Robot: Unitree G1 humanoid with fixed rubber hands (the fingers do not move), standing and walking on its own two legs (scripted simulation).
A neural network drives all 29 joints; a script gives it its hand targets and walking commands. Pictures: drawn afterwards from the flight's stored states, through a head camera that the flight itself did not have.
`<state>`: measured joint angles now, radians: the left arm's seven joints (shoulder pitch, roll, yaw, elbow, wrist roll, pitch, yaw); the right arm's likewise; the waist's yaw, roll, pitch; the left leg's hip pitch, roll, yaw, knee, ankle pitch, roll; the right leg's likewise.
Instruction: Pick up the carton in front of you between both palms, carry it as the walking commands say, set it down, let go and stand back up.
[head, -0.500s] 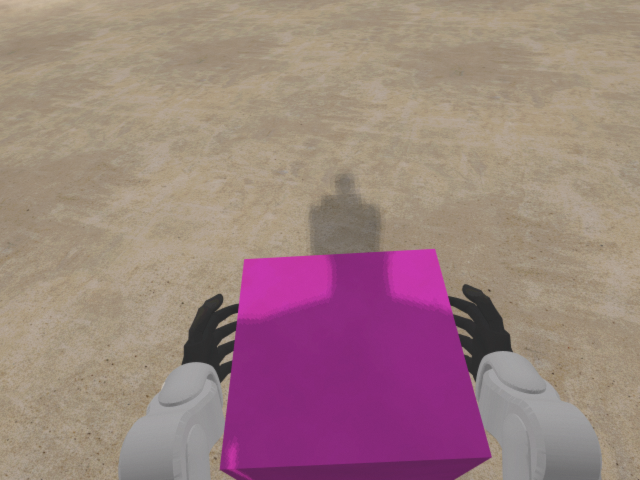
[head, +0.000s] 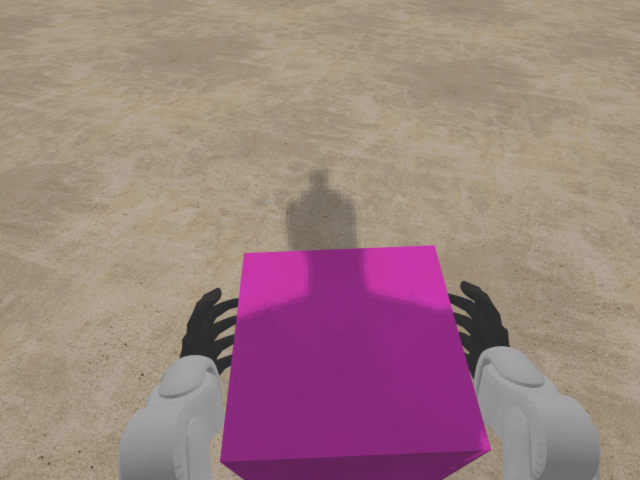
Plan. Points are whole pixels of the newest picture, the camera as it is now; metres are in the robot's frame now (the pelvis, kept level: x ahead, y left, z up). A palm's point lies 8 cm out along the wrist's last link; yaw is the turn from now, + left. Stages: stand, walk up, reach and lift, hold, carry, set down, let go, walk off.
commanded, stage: carry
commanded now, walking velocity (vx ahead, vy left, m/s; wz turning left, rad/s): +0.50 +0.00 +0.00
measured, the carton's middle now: (343, 379) +0.24 +0.00 +0.04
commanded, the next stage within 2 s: none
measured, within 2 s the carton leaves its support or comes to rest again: neither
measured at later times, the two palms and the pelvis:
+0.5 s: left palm (268, 182) +0.56 +0.11 +0.09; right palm (443, 181) +0.57 -0.19 +0.08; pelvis +0.34 -0.05 +0.00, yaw +1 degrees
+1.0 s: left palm (259, 89) +0.91 +0.15 +0.10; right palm (388, 85) +0.90 -0.15 +0.11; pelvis +0.67 +0.00 +0.00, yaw +0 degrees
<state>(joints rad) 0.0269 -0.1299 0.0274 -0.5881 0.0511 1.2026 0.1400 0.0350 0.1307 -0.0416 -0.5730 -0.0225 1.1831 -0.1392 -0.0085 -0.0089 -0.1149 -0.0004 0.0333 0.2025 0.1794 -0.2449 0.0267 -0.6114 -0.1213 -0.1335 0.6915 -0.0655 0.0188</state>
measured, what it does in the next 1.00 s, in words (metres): walks ahead: right foot, then left foot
